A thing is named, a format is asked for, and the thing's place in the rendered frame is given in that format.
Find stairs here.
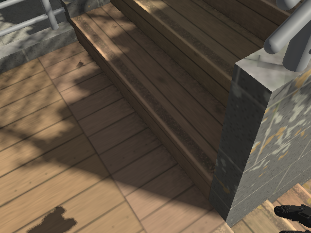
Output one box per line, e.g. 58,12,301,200
71,0,304,200
230,179,311,233

